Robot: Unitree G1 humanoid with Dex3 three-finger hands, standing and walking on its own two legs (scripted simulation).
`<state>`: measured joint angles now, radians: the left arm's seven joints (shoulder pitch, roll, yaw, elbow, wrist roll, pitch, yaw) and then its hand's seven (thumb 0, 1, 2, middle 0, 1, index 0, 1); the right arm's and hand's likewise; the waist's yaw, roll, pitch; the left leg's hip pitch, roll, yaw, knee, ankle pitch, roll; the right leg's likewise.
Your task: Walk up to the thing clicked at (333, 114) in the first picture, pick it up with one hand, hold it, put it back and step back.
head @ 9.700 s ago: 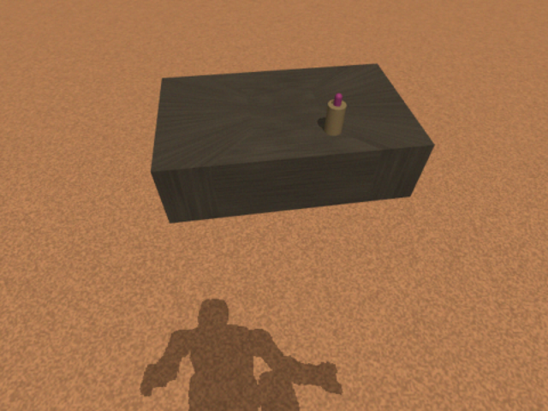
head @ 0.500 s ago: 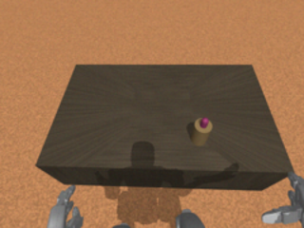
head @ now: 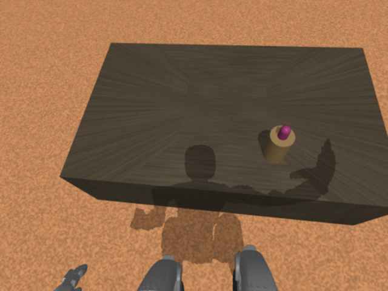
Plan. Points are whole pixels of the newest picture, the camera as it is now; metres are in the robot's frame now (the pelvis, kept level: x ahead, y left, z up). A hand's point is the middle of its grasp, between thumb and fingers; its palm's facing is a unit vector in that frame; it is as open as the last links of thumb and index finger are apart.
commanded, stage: go down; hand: right
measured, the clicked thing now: (279, 142) +0.55 -0.23 -0.27
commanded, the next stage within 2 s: approach in 0.60 s
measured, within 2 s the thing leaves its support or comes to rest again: neither
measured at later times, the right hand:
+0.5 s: hand out of the picture +0.41 -0.41 +0.01, palm faces +0.27 +0.96 -0.08, open 17.5 cm
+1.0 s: hand out of the picture +0.44 -0.39 -0.02, palm faces +0.22 +0.97 -0.03, open 17.7 cm
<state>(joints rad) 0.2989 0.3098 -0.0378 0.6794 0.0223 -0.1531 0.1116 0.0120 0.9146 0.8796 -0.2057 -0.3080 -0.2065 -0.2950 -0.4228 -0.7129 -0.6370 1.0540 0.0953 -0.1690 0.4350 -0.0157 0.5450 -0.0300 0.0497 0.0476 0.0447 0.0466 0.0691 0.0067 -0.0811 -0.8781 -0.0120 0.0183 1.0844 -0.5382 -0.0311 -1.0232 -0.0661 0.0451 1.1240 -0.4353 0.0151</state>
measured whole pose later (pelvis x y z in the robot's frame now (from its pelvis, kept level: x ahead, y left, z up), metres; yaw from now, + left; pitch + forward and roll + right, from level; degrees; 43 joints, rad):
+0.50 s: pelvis +0.00 -0.01 -0.01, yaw +1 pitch +23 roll +6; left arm 0.28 0.32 -0.09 0.66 0.04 -0.09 0.04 0.01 0.92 0.87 -0.20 -0.31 -0.21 -0.29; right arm -0.67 -0.88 -0.70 1.26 0.08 -0.31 0.50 -0.02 0.53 -0.02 0.07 0.04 0.06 0.04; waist 0.11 0.02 -0.09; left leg -0.99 -0.03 0.03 1.12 -0.54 -0.05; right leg -1.16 -0.08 0.06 1.20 -0.45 0.00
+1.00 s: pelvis -0.01 -0.02 -0.06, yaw +3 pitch +29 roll +7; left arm 0.26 0.34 -0.11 0.61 0.06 -0.09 0.00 0.01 0.91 0.88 -0.21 -0.31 -0.20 -0.30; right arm -0.79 -0.90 -0.69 1.32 0.16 -0.50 0.55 -0.02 0.59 -0.02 0.05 0.04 0.05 0.04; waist 0.13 0.02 -0.13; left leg -1.23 -0.03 0.03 1.33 -0.61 -0.05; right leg -1.41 -0.08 0.08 1.41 -0.51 -0.01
